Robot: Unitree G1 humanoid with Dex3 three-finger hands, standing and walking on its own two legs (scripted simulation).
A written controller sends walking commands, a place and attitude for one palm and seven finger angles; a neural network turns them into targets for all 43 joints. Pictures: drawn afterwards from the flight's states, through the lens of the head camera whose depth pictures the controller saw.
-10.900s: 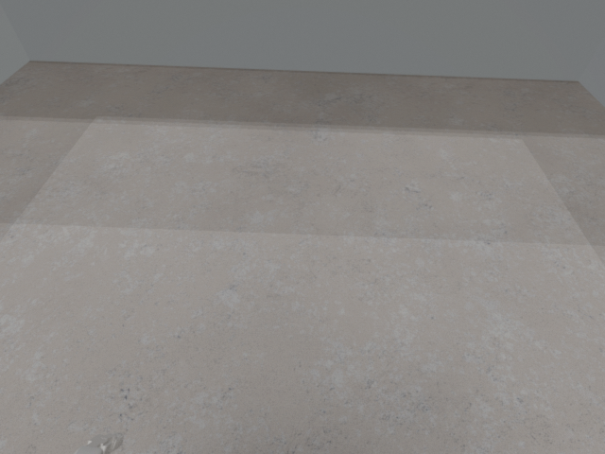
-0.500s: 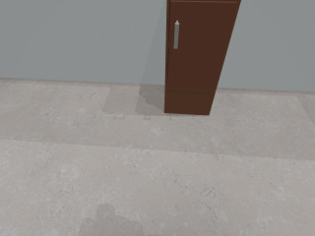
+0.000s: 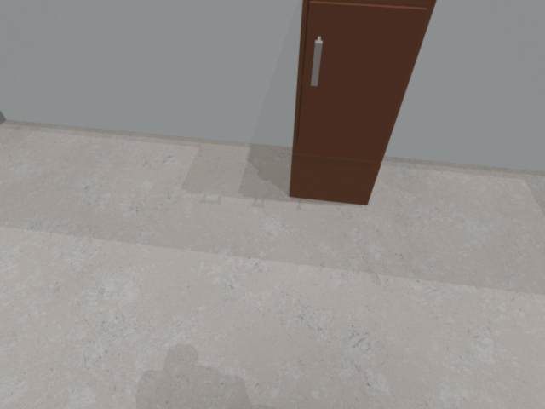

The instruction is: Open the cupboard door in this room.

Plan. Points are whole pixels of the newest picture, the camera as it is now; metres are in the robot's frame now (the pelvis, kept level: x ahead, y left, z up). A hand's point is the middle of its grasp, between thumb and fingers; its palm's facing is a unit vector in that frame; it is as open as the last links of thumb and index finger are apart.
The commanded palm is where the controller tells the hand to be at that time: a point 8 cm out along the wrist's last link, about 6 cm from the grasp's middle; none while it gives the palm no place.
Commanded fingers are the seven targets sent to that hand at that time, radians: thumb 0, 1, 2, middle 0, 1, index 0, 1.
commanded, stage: stand and wait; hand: left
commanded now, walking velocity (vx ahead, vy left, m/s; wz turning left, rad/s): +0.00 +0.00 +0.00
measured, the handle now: (316, 61) +1.17 -0.07 -0.03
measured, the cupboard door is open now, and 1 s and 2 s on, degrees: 0 0 0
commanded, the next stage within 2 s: look at it before walking up in 0.16 s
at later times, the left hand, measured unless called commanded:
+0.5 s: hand out of the picture -0.02 +0.18 -0.18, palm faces +0.02 -0.98 -0.19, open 7.4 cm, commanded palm none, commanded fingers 0.00 0.90 0.90 -0.20 -0.30 -0.20 -0.30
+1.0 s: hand out of the picture -0.01 +0.21 -0.18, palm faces -0.01 -0.98 -0.20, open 7.4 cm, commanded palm none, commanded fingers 0.00 0.90 0.90 -0.20 -0.30 -0.20 -0.30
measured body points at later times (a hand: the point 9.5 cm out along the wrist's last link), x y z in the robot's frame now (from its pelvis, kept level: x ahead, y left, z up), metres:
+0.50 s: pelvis -0.01 +0.01 +0.00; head +0.01 +0.01 +0.45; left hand -0.02 +0.23 -0.16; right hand -0.03 -0.19 -0.16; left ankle -0.04 +0.14 -0.74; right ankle -0.03 -0.08 -0.74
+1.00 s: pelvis -0.02 +0.04 +0.00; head +0.01 +0.04 +0.45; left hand -0.01 +0.27 -0.16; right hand -0.01 -0.20 -0.16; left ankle -0.04 +0.14 -0.74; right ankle -0.03 -0.08 -0.74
